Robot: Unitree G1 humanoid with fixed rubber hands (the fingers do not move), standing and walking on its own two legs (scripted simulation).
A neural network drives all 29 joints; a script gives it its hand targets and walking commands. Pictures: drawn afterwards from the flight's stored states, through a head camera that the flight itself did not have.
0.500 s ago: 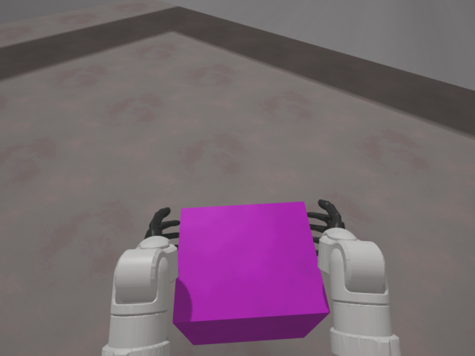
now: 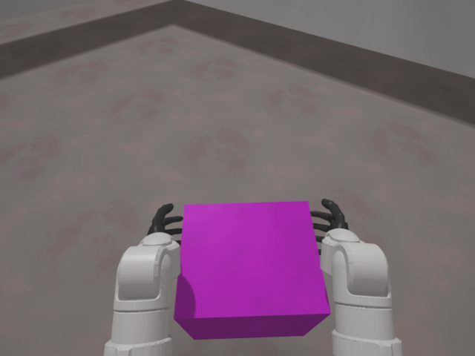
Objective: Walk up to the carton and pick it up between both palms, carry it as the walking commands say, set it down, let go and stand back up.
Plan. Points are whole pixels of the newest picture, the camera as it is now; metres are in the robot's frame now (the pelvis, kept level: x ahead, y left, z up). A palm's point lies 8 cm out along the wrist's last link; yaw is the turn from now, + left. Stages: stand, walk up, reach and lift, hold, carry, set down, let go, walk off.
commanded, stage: carry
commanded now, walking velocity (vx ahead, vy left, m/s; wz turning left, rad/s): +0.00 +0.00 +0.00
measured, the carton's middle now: (247, 274) +0.27 +0.00 +0.00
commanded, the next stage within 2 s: hold in 0.84 s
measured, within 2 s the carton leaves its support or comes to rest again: neither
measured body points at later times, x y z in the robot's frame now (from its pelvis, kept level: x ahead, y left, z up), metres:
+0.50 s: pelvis +0.01 +0.00 +0.00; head +0.00 -0.01 +0.45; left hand +0.30 +0.14 +0.07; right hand +0.30 -0.15 +0.08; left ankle +0.03 +0.10 -0.73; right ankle +0.10 -0.14 -0.73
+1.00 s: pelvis +0.01 -0.01 +0.01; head +0.00 -0.02 +0.46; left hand +0.30 +0.15 +0.02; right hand +0.31 -0.15 +0.02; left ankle +0.04 +0.10 -0.73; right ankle +0.10 -0.15 -0.73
